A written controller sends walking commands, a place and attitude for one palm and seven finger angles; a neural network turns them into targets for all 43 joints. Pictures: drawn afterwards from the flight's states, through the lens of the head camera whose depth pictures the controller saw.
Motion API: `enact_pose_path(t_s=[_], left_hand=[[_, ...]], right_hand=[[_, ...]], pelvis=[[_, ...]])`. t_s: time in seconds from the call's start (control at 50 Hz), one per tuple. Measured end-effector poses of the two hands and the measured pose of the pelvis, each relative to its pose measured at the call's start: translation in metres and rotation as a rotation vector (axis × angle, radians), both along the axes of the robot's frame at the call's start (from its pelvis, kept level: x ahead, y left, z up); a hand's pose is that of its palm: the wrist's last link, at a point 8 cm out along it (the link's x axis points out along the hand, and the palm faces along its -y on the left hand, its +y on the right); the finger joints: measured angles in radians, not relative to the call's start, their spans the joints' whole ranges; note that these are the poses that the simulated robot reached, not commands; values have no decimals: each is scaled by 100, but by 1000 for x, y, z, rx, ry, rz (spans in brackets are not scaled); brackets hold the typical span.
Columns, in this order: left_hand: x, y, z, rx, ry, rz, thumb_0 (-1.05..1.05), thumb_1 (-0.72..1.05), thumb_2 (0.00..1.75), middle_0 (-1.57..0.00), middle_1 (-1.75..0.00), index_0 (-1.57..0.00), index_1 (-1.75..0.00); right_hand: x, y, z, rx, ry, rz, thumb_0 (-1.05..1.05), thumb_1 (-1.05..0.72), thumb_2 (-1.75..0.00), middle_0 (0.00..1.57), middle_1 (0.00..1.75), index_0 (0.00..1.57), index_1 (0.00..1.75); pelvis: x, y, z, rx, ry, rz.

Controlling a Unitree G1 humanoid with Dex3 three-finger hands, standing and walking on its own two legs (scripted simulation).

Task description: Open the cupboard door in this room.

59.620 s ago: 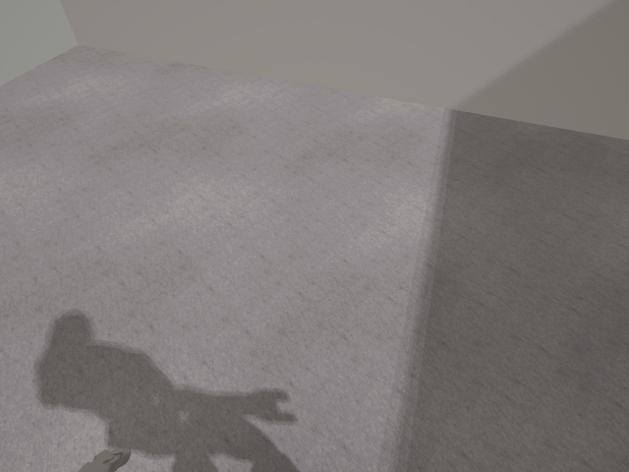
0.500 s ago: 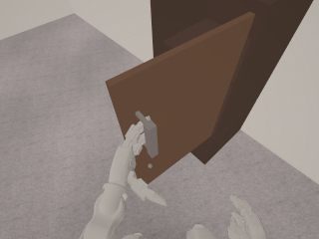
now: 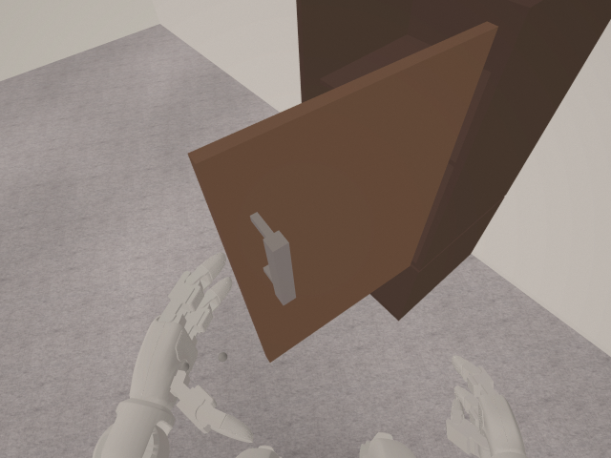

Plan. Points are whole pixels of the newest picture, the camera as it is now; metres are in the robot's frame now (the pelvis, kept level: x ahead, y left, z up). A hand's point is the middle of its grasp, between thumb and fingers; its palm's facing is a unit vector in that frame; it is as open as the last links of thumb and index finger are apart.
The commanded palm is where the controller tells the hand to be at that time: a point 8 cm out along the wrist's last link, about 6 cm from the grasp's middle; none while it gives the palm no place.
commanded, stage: slide the hand sideways off the handle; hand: left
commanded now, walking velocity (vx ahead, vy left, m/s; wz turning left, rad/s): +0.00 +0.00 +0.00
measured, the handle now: (272, 260) +0.35 +0.07 +0.07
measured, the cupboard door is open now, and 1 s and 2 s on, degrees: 85 85 85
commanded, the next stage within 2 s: draw the hand back to the body in 0.14 s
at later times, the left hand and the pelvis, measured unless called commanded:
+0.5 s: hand (166, 357) +0.21 +0.16 +0.10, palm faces -0.10 -0.99 -0.08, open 16.3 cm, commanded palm +0.18 +0.22 +0.10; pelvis +0.00 +0.02 +0.00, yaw +0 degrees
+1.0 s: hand (66, 337) +0.21 +0.24 +0.15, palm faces +0.24 -0.90 -0.35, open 14.3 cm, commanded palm +0.17 +0.28 +0.17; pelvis +0.02 +0.03 +0.04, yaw +0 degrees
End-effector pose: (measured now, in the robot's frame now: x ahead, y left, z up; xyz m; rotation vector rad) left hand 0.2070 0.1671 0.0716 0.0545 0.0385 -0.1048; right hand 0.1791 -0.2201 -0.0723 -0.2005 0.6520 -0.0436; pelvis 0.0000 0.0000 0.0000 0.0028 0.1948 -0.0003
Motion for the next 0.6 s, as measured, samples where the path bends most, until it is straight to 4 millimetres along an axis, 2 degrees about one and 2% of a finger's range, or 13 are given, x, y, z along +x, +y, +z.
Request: enact_pose_path(t_s=[0.18,0.3,0.38,0.5,0.6], left_hand=[[-12,25,-6,3,10,2,-1,-49,30,-16,-30,-16,-31],[-12,27,-3,-20,-16,-28,-1,-50,30,-15,-30,-15,-30],[-10,30,8,-1,-34,-43,-1,-50,30,-16,-30,-15,-30],[-14,48,33,24,-54,2,-1,-49,30,-16,-30,-16,-30],[-16,57,40,20,-33,9,-1,-50,30,-16,-30,-15,-30]], right_hand=[[-10,-6,-4,-26,3,-16,2,-90,-90,20,30,20,30],[-15,-3,-3,-40,-17,-25,2,-90,-90,20,30,20,30],[-17,4,2,-29,-29,-37,2,-90,-90,20,30,20,30],[-17,19,14,5,-55,-44,2,-90,-90,20,30,20,30],[-12,29,24,5,-77,-23,2,-90,-90,20,30,20,30]], pelvis=[[-3,1,-6,-11,8,4],[-6,8,-8,-22,5,7],[-7,13,-6,-23,-9,1],[-2,21,4,-27,-42,-3],[0,26,11,-31,-64,-2]])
